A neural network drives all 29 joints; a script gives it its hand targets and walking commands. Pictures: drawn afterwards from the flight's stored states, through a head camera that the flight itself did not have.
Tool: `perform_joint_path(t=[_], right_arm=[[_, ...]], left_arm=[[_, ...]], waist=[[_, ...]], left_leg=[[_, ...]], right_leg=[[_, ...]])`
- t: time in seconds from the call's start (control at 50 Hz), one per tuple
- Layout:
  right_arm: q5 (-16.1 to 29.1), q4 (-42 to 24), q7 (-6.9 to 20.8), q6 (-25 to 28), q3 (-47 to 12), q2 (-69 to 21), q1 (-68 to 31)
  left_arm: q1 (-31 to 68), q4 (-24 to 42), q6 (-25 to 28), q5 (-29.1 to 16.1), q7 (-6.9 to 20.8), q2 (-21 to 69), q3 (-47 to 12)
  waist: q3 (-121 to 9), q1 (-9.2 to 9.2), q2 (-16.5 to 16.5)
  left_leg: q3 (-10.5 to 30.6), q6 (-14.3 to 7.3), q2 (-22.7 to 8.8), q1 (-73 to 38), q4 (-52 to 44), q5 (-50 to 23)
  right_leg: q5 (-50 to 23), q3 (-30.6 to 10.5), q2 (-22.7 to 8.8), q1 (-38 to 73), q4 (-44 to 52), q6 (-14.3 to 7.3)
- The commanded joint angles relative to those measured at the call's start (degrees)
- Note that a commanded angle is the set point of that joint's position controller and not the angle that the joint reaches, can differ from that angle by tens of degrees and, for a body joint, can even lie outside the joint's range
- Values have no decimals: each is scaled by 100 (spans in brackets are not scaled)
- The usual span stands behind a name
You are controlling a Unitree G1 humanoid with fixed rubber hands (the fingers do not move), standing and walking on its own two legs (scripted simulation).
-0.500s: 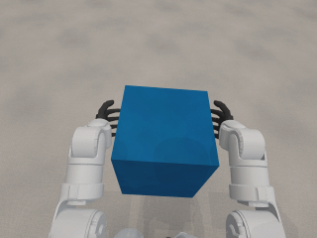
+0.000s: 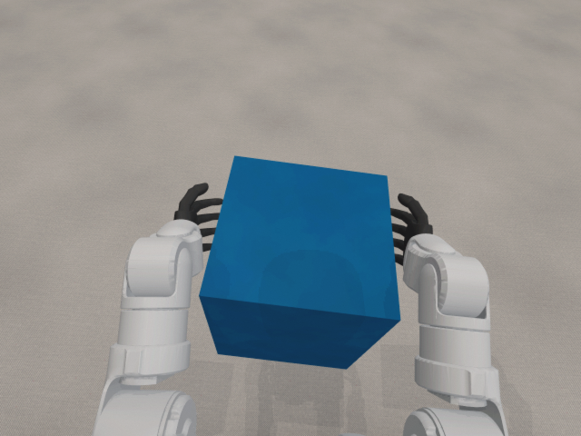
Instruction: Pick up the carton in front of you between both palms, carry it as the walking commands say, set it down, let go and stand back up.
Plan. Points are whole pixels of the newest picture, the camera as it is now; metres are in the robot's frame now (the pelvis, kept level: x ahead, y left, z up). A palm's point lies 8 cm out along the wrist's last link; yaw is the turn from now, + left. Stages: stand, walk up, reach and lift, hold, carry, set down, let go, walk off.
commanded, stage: carry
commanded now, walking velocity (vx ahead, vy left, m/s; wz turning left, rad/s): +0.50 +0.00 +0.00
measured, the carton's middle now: (295, 272) +0.34 +0.00 +0.01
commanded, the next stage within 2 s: none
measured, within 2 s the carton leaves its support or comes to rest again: neither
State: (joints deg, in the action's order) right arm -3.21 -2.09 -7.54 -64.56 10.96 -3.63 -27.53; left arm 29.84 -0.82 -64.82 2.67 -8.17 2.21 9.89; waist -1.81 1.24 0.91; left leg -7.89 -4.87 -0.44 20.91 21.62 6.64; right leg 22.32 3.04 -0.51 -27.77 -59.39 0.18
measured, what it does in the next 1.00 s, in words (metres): walks ahead: right foot, then left foot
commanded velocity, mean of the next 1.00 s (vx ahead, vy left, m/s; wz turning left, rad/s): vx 0.50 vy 0.00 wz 0.00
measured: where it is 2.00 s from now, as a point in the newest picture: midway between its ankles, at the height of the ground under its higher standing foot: (285, 217)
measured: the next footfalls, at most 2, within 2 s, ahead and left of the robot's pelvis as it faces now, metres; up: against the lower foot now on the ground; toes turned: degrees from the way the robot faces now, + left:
right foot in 0.30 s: +0.34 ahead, -0.14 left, +0.00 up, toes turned -8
left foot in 0.78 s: +0.63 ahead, +0.10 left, +0.00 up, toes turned +13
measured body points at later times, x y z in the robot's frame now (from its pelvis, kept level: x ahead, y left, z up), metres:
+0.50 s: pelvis +0.29 -0.06 +0.00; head +0.27 -0.07 +0.45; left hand +0.54 +0.12 +0.06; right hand +0.57 -0.18 +0.06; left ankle +0.26 +0.08 -0.67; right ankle +0.30 -0.13 -0.74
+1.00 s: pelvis +0.58 +0.02 +0.00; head +0.58 +0.03 +0.45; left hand +0.86 +0.17 +0.07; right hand +0.86 -0.14 +0.07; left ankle +0.59 +0.09 -0.74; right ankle +0.57 -0.12 -0.68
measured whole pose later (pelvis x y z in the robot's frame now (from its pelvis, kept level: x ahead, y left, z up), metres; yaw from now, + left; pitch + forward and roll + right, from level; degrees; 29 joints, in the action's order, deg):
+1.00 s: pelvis +0.58 +0.02 +0.00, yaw +0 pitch +4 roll -1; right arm -6.4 -16.6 -5.2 -68.9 6.2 -7.7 -9.3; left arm 9.7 17.0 -69.6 7.6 -6.1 7.7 6.1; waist -5.2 1.5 -0.8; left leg -12.8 -3.7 -2.0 15.0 19.5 9.2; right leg 16.9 4.9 -4.9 -30.7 -56.2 0.1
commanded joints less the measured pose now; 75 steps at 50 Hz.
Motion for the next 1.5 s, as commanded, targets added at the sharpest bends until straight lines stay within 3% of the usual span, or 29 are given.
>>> perform_joint_path(t=[0.0,0.18,0.24,0.28,0.3,0.32,0.34,0.4,0.44,0.48,0.54,0.68,0.72,0.76,0.78,0.8,0.82,0.88,0.92,1.0,1.18,1.24,1.26,1.28,1.3,1.32,1.36,1.4,1.48], right_arm=[[2444,-818,1589,-119,-4157,-5918,-3338],[2005,-1113,1829,-273,-4307,-5758,-1654],[1857,-1027,1821,-279,-4315,-5781,-1053],[1815,-1062,1810,-297,-4329,-5797,-659],[1826,-1187,1810,-312,-4360,-5688,-729],[1911,-1398,1800,-381,-4493,-5678,-967],[1978,-1550,1812,-391,-4573,-5671,-1177],[2071,-1544,1814,-286,-4656,-5989,-1158],[2061,-1577,1768,-225,-4670,-6070,-997],[1993,-1619,1707,-198,-4671,-6053,-796],[1917,-1705,1645,-213,-4658,-5914,-578],[1953,-1955,1629,-482,-4605,-5341,-625],[1974,-1888,1648,-564,-4539,-5217,-680],[1966,-1704,1668,-615,-4418,-5131,-614],[1899,-1605,1676,-617,-4335,-5068,-584],[1865,-1461,1689,-583,-4273,-5124,-657],[1950,-1444,1700,-575,-4278,-5289,-605],[2084,-1704,1757,-458,-4436,-5902,-943],[2164,-1848,1796,-375,-4537,-6071,-1069],[2249,-2077,1822,-366,-4601,-5878,-974],[1914,-1650,1787,-514,-4433,-5436,-412],[1896,-1529,1780,-505,-4467,-5481,-453],[1898,-1572,1784,-511,-4483,-5436,-541],[1996,-1796,1784,-538,-4604,-5504,-813],[2023,-1805,1800,-496,-4653,-5594,-956],[2060,-1762,1807,-429,-4705,-5808,-992],[2093,-1792,1797,-290,-4756,-6090,-950],[2053,-1849,1735,-183,-4774,-6196,-782],[1858,-1960,1604,-91,-4784,-6097,-299]], left_arm=[[2766,677,-16,-1991,1379,6123,-3907],[1487,1400,-216,-1803,1572,6140,-4394],[1030,1424,-301,-1895,1723,6088,-4435],[603,1419,-321,-1927,1820,6078,-4363],[476,1422,-326,-1904,1845,5969,-4313],[494,1286,-292,-1840,1863,5920,-4252],[505,1381,-260,-1895,1873,6034,-4266],[854,1799,-208,-2114,1892,6238,-4416],[906,1978,-180,-2198,1899,6248,-4508],[730,2049,-178,-2222,1916,6161,-4534],[534,2166,-210,-2208,1923,5965,-4536],[361,2248,-441,-1999,1820,5400,-4359],[453,2187,-518,-1970,1795,5290,-4340],[591,2145,-591,-1963,1774,5223,-4356],[726,2192,-642,-1970,1772,5148,-4369],[943,2285,-700,-2034,1775,5272,-4437],[968,2148,-690,-2067,1793,5415,-4465],[1009,2137,-516,-2128,1835,5916,-4475],[977,2241,-413,-2053,1799,6036,-4551],[735,2353,-331,-1968,1699,6073,-4554],[400,2059,-528,-1930,1770,5660,-4457],[345,1839,-516,-1946,1838,5711,-4381],[201,1702,-491,-1907,1853,5695,-4339],[244,1587,-406,-1859,1873,5726,-4302],[322,1708,-352,-1964,1883,5921,-4344],[482,1874,-306,-2042,1890,6050,-4385],[687,2113,-200,-2155,1893,6325,-4500],[709,2316,-141,-2225,1899,6346,-4573],[324,2480,-122,-2238,1958,6109,-4568]], waist=[[-2656,-41,466],[-1681,26,942],[-1457,-14,852],[-1753,-119,386],[-2006,-219,-328],[-2179,-286,-1728],[-1976,-250,-1765],[-1850,-206,-414],[-1820,-178,-566],[-1731,-180,-785],[-1514,-185,-765],[-986,-219,-965],[-1019,-193,-960],[-1565,-41,-480],[-1885,56,495],[-2169,52,1943],[-2106,33,1652],[-2039,-12,256],[-2067,-51,422],[-1795,-45,560],[-996,10,790],[-1435,-155,452],[-1768,-296,-248],[-2187,-337,-1808],[-2044,-279,-1771],[-2060,-257,-1315],[-2016,-231,-390],[-1962,-197,-619],[-1815,-178,-943]], left_leg=[[1724,-401,-1618,-2970,-702,-2032],[651,-188,-1221,-2559,-880,-1763],[496,-89,-1218,-2285,-481,-1377],[83,152,-962,-1349,782,-1402],[-148,405,-725,-491,2119,-461],[-99,617,-64,1212,3491,934],[414,502,-1,2087,4312,2173],[793,394,-687,1938,4424,1545],[617,483,-712,1567,3725,1007],[416,595,-671,1461,3089,731],[151,671,-600,1483,1996,196],[-244,463,-407,1067,737,-440],[-465,384,-287,461,479,-249],[-646,332,-81,-1600,376,232],[1243,32,-1213,-2534,-186,1071],[3404,-674,-2305,-3606,-716,938],[3548,-798,-2410,-3536,-858,267],[2154,-399,-2046,-2647,-786,-435],[1542,-250,-1868,-2293,-1040,-63],[955,-370,-1697,-2221,-1409,312],[105,-61,-1364,-2523,-902,-1274],[-506,279,-1016,-1668,912,-1902],[-572,542,-750,-622,2295,-978],[-361,779,-78,1046,3950,644],[315,642,-3,1867,4783,2072],[625,481,-328,1986,5149,2054],[807,399,-710,1791,4638,1428],[566,477,-671,1370,3865,1048],[71,629,-387,1053,2305,693]], right_leg=[[-153,-18,-228,-616,953,131],[-1642,672,-189,-295,2959,151],[-1771,860,-148,376,3567,72],[-1385,971,-119,2166,3689,-62],[-739,-419,-1061,3027,3973,-280],[-268,-2663,-2242,4107,4461,-1045],[-945,-3334,-2502,4103,4647,-1356],[-1312,-1869,-2094,3174,4673,-973],[-1001,-1116,-1821,2725,4954,-761],[-892,-703,-1685,2604,5173,-775],[-1385,-272,-1529,2775,5227,-769],[-2568,283,-1394,3086,4823,-566],[-2949,432,-1357,3042,4278,-458],[-3246,900,-990,2120,2576,-187],[-2106,994,-584,1014,1128,80],[82,706,75,-638,-256,251],[618,33,-80,-1187,-1049,106],[-155,-353,-716,-1060,-775,-137],[-516,-186,-689,-734,-85,-86],[-1025,168,-638,-791,1282,94],[-1851,867,-346,-214,3200,-26],[-1369,1275,-31,1985,3519,-150],[-713,-166,-929,3082,3909,-354],[-493,-2661,-2261,4287,4442,-1158],[-1606,-3138,-2440,4342,4669,-1319],[-2295,-2443,-2306,4180,4456,-1240],[-2416,-1544,-2068,3552,4456,-895],[-2784,-761,-1864,3160,4618,-659],[-4328,275,-1508,3118,4430,-619]])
